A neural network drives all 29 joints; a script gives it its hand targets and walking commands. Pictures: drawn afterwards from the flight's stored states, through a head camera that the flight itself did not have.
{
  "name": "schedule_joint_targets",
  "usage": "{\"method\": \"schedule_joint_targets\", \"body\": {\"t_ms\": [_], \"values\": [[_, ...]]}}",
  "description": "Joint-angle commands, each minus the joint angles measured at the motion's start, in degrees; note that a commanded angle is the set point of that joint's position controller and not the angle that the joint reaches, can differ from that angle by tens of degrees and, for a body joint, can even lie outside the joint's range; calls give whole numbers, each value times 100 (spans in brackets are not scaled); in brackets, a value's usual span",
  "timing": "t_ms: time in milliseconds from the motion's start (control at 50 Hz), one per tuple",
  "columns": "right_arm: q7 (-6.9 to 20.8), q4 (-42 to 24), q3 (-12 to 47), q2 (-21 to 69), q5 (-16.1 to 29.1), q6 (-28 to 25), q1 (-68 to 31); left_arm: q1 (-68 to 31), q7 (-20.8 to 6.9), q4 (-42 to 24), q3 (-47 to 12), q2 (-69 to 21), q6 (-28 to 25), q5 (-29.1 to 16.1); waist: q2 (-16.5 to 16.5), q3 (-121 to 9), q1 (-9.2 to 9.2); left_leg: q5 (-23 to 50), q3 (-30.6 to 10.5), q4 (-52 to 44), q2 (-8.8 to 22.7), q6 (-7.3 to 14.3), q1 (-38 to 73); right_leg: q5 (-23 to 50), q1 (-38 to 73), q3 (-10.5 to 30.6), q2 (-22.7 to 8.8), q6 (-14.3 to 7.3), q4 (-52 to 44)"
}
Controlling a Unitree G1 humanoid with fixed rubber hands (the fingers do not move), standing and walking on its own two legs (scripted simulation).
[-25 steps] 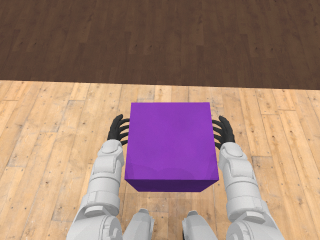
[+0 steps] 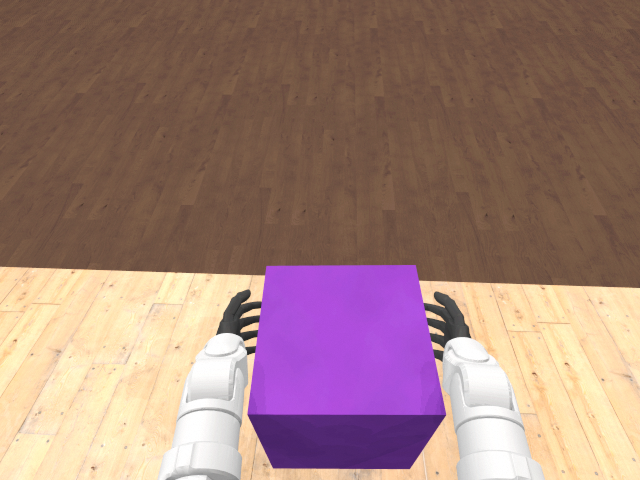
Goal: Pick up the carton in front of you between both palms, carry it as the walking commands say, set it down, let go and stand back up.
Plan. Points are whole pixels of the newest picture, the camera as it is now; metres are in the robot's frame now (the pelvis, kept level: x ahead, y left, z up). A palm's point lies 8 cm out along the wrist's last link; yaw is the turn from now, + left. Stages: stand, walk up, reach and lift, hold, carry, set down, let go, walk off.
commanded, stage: reach and lift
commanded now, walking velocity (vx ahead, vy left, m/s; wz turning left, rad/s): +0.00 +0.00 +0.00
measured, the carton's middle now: (340, 371) +0.29 +0.00 -0.05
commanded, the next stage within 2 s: hold in 0.94 s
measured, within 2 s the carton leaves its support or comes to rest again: neither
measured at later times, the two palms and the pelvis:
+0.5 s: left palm (229, 339) +0.29 +0.15 +0.03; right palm (456, 343) +0.29 -0.15 +0.03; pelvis -0.01 +0.00 +0.00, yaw +0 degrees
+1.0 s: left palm (227, 335) +0.29 +0.15 +0.04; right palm (459, 338) +0.29 -0.15 +0.04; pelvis +0.01 +0.00 +0.01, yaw +0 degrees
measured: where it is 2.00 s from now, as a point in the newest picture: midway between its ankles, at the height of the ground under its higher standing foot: outside the picture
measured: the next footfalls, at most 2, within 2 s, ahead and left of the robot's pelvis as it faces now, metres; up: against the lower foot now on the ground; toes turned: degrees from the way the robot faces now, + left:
none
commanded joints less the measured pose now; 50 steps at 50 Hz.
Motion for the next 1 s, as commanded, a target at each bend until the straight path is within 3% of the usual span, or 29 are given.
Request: {"method": "schedule_joint_targets", "body": {"t_ms": [0, 200, 380, 680, 900, 980], "values": [[1470, 187, 3001, 5587, 1043, 37, -2964, -3024, -1570, 105, -3041, -5524, 9, -1129, 1, -648, 17, 332, 491, -513, -289, 42, 325, 381, 290, -452, 264, -26, -537], [1570, 66, 3108, 5784, 1140, -31, -3786, -3824, -1664, 4, -3151, -5806, -42, -1234, 32, -1273, -10, 255, 523, -440, -272, 42, 552, 288, 491, -510, 278, -44, -451], [1555, -42, 3078, 5626, 1115, 73, -3504, -3523, -1625, -94, -3121, -5675, 73, -1207, 32, -1237, -17, 659, 520, -572, -294, 3, 770, 692, 654, -515, 307, -29, -569], [1477, -701, 3377, 5545, 1288, 302, -2821, -2883, -1555, -784, -3402, -5479, 280, -1367, 4, -1269, -1, 1519, 471, -700, -344, -21, 1101, 1638, 1064, -448, 328, 37, -681], [1447, -940, 3450, 5500, 1337, 466, -2723, -2809, -1558, -1052, -3492, -5409, 435, -1419, -6, -1120, 3, 1490, 460, -781, -359, -6, 1157, 1633, 1140, -430, 325, 50, -774], [1436, -1313, 3721, 5536, 1503, 564, -2750, -2834, -1543, -1415, -3789, -5504, 536, -1587, 11, -1349, -12, 1709, 443, -807, -357, -21, 1324, 1860, 1316, -425, 329, 62, -795]]}}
